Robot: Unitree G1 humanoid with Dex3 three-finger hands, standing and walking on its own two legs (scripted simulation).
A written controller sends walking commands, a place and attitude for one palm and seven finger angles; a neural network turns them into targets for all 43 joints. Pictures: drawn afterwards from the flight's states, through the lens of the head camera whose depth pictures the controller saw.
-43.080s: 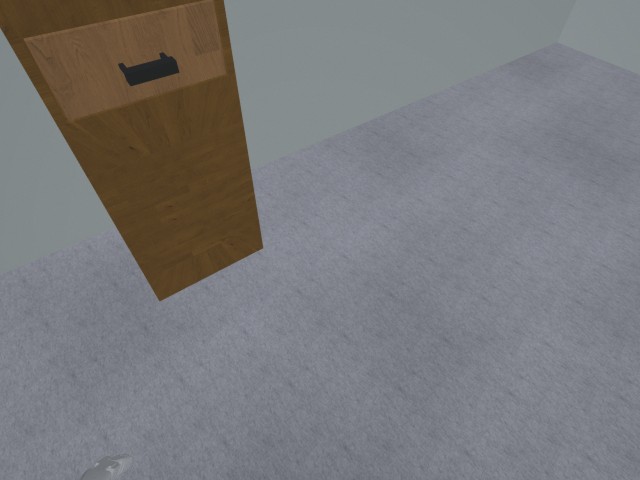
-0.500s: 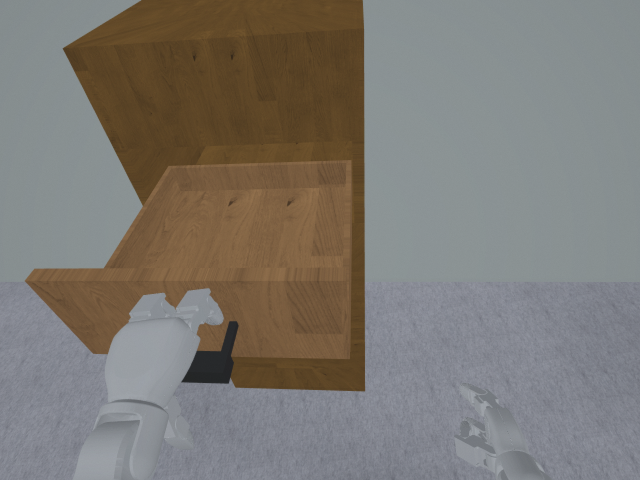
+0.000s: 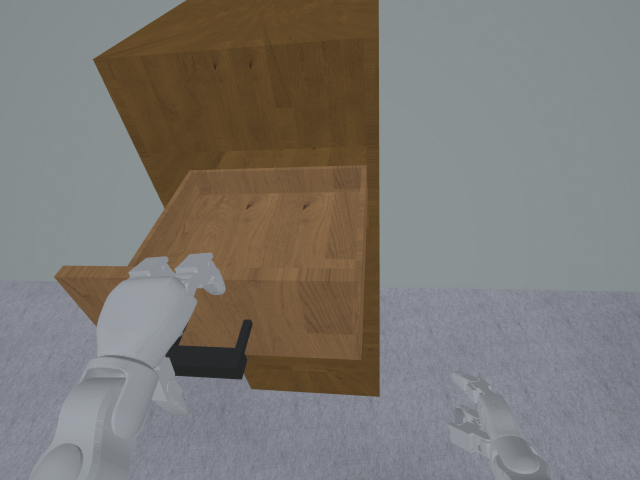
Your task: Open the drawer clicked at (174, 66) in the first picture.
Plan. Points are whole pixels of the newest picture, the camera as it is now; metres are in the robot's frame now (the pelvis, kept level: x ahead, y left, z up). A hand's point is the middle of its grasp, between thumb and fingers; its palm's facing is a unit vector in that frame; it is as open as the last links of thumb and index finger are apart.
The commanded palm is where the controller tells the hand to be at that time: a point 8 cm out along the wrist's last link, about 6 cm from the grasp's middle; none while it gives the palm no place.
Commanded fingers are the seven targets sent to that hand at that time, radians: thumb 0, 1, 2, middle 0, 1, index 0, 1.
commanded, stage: lift the hand off the handle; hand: left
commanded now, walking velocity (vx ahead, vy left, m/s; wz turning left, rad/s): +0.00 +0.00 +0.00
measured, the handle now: (206, 344) +0.25 +0.21 +0.06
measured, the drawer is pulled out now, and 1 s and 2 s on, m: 0.30 0.30 0.30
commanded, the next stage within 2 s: draw the hand back to the body in 0.44 s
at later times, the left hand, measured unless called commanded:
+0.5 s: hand (165, 287) +0.23 +0.20 +0.20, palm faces +0.25 -0.10 -0.96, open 13.9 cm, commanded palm +0.17 +0.21 +0.26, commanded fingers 0.00 -0.50 0.30 -0.30 -1.20 -0.30 -1.20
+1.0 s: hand (129, 306) +0.20 +0.23 +0.19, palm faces +0.22 -0.07 -0.97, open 13.8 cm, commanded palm +0.15 +0.23 +0.25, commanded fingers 0.00 -0.50 0.30 -0.30 -1.20 -0.30 -1.20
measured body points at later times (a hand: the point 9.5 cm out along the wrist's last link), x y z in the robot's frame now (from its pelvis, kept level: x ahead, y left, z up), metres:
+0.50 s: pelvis -0.02 -0.01 +0.00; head -0.05 -0.07 +0.44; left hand +0.21 +0.20 +0.25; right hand +0.23 -0.19 -0.08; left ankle +0.00 +0.10 -0.74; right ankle +0.03 -0.10 -0.74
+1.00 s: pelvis -0.01 +0.00 -0.01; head -0.04 -0.07 +0.44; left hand +0.18 +0.23 +0.24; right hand +0.24 -0.18 -0.09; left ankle +0.00 +0.10 -0.74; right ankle +0.03 -0.10 -0.74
